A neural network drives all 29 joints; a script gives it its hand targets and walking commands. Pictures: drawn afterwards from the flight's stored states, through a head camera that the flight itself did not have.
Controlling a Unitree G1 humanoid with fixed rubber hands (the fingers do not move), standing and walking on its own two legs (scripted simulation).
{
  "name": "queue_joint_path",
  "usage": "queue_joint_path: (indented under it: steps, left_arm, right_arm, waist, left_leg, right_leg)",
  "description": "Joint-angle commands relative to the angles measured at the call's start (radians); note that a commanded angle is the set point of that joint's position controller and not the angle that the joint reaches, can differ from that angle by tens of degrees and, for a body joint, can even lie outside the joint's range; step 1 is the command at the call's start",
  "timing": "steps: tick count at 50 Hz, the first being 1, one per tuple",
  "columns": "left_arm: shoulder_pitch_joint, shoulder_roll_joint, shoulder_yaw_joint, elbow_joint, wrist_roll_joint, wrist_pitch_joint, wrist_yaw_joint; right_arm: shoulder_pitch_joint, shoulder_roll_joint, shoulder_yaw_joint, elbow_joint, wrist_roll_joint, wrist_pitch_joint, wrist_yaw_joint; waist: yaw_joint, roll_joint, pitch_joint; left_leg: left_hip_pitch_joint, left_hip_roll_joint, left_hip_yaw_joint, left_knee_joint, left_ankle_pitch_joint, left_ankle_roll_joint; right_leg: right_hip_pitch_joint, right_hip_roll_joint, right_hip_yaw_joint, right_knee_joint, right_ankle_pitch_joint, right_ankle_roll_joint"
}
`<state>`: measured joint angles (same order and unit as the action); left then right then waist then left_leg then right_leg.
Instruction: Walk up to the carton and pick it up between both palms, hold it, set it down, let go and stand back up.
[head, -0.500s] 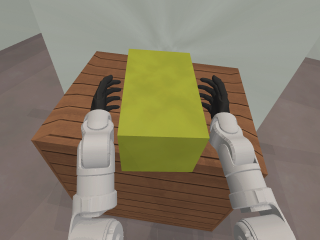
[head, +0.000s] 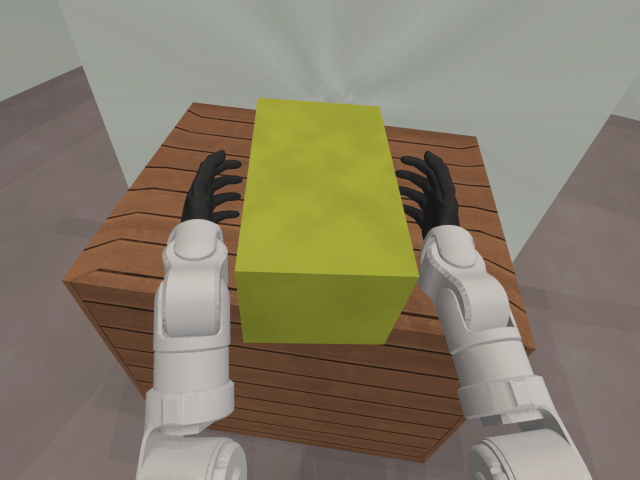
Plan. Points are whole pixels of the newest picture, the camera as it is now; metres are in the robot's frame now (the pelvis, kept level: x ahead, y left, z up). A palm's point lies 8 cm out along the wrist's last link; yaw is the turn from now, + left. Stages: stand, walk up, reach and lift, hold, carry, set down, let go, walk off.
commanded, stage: hold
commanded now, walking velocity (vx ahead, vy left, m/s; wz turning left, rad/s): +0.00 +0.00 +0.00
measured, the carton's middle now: (317, 214) +0.41 +0.01 +0.12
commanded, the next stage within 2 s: none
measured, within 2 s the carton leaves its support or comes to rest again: neither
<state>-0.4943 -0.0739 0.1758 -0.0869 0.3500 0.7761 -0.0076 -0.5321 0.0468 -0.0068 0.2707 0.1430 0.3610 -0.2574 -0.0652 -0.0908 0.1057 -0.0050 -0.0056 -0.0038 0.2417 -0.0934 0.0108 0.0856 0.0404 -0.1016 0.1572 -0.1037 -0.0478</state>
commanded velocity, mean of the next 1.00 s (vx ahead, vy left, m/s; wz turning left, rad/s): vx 0.00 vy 0.00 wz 0.00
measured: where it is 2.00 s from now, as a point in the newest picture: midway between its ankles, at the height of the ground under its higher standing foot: outside the picture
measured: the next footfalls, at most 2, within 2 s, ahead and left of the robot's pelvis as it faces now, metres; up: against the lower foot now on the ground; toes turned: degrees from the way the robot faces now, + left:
none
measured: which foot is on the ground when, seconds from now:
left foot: down 0.00-1.00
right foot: down 0.00-1.00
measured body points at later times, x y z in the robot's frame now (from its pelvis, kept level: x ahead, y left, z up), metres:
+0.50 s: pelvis +0.00 +0.00 +0.00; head -0.01 +0.04 +0.45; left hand +0.36 +0.15 +0.17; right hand +0.36 -0.12 +0.17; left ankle +0.04 +0.11 -0.75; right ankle +0.00 -0.08 -0.75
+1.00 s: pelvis +0.00 +0.00 +0.00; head -0.01 +0.04 +0.45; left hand +0.36 +0.15 +0.17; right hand +0.36 -0.12 +0.17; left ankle +0.04 +0.11 -0.75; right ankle +0.00 -0.08 -0.75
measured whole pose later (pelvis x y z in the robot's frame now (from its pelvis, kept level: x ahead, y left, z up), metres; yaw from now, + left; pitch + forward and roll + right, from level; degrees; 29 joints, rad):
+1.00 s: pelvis +0.00 +0.00 +0.00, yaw +0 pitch -8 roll -1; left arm -0.49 -0.07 0.17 -0.09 0.35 0.78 -0.01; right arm -0.53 0.05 -0.01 0.27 0.14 0.36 -0.26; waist -0.07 -0.09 0.11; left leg 0.00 -0.01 0.00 0.24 -0.09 0.01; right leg 0.09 0.04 -0.10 0.16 -0.10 -0.05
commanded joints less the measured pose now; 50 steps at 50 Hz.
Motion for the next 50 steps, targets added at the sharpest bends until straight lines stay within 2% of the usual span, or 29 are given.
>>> queue_joint_path:
  steps: [1,50]
  left_arm:
    - [-0.548,-0.398,-0.421,-0.141,-0.173,-0.077,-0.126]
    - [-0.543,-0.397,-0.422,-0.142,-0.173,-0.077,-0.125]
  right_arm:
    - [-0.588,0.347,0.305,-0.228,0.050,-0.066,0.060]
    - [-0.584,0.347,0.308,-0.231,0.050,-0.068,0.060]
  waist:
    - [-0.011,0.098,-0.391]
    - [-0.012,0.097,-0.390]
  left_leg:
    - [0.134,-0.008,0.017,0.006,0.186,-0.032]
    - [0.135,-0.008,0.019,0.005,0.186,-0.031]
  right_leg:
    - [0.059,-0.014,0.003,0.007,0.189,0.079]
    - [0.060,-0.015,0.004,0.008,0.189,0.078]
